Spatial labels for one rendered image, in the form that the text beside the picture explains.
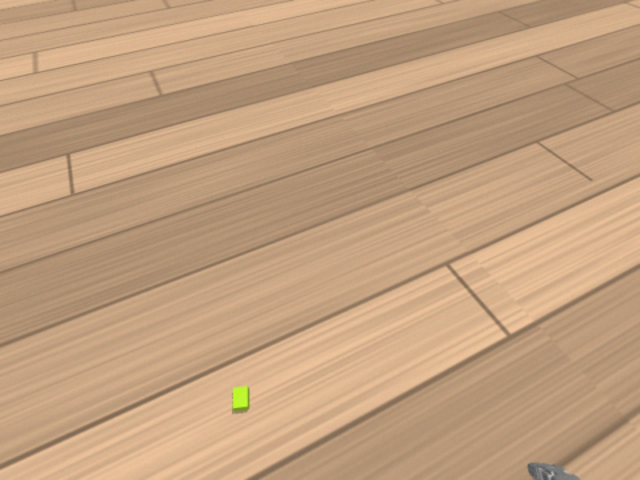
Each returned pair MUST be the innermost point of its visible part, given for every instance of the right robot hand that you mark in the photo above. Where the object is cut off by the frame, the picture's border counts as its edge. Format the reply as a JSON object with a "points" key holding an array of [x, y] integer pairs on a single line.
{"points": [[542, 471]]}

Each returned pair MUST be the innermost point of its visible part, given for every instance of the small box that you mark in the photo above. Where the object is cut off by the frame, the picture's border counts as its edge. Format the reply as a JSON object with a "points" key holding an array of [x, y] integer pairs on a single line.
{"points": [[240, 398]]}

